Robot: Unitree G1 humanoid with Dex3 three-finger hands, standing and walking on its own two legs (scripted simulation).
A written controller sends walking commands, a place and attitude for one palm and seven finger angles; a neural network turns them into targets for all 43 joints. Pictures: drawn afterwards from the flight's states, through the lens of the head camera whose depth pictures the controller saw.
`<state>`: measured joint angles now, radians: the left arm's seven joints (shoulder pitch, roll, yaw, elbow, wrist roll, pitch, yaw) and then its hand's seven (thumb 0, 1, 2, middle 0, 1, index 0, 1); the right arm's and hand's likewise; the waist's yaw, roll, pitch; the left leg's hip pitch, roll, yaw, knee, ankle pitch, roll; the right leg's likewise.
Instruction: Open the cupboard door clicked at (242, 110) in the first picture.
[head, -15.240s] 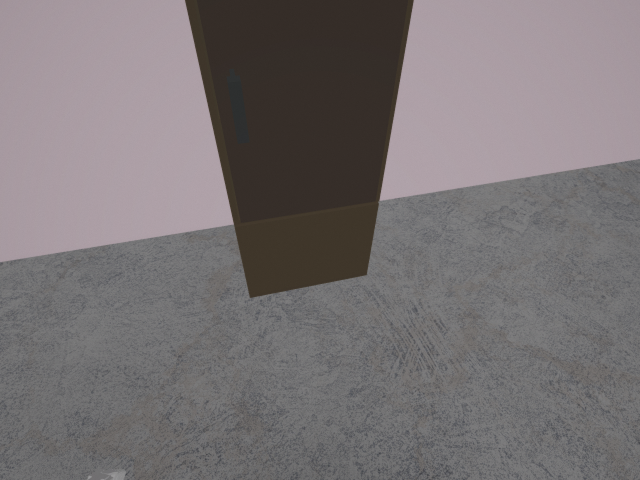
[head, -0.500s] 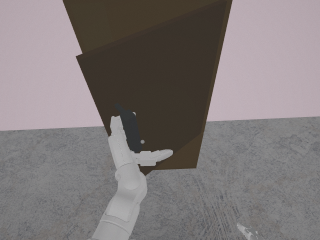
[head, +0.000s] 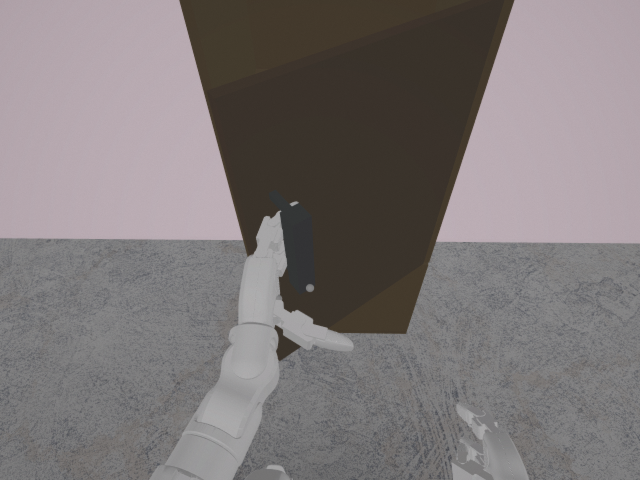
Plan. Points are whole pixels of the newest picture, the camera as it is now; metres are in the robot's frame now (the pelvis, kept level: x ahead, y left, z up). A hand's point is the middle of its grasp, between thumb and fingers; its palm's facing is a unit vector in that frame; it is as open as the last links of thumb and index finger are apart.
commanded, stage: slide the hand sideways off the handle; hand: left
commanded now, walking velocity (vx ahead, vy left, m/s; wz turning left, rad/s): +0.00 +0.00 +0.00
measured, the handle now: (290, 242) +0.40 +0.07 +0.08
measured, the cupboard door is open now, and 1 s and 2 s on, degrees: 37 40 40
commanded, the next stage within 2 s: draw the hand back to the body in 1.04 s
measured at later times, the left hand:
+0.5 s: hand (298, 313) +0.29 +0.05 +0.08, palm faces -0.02 -1.00 +0.02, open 16.3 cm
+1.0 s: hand (253, 347) +0.25 +0.10 +0.08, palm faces +0.03 -1.00 -0.02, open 16.3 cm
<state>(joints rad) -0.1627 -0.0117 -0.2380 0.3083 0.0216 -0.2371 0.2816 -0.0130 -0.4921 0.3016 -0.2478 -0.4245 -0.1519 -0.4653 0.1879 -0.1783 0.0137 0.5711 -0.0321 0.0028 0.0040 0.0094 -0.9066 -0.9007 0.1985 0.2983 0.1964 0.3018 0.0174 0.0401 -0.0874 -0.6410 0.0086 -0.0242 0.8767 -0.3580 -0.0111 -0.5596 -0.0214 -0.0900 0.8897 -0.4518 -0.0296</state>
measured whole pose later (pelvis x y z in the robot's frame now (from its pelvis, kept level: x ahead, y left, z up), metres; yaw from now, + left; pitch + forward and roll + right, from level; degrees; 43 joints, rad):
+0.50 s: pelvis +0.01 +0.01 +0.01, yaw -3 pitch +6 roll +0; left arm 0.11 -0.01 -0.25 0.07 0.01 -0.22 0.25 -0.01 -0.50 0.30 -0.15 -0.31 -0.15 -0.30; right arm 0.25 -0.19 0.02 0.51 -0.02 0.01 0.02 0.01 -0.91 -0.90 0.20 0.30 0.20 0.30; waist -0.01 0.03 -0.08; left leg -0.57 0.02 0.03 0.85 -0.37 0.01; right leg -0.51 -0.01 -0.03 0.85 -0.44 -0.01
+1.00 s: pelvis +0.02 -0.01 +0.00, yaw -2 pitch +7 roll +0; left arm 0.41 0.09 -0.12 -0.18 -0.09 -0.24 0.06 -0.01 -0.50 0.30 -0.15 -0.30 -0.15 -0.30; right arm 0.25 -0.20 0.03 0.47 -0.01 -0.05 -0.02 0.01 -0.91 -0.90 0.20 0.30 0.20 0.30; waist 0.01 0.04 -0.09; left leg -0.59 0.03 0.00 0.88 -0.40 -0.02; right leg -0.52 0.00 -0.07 0.89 -0.49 -0.03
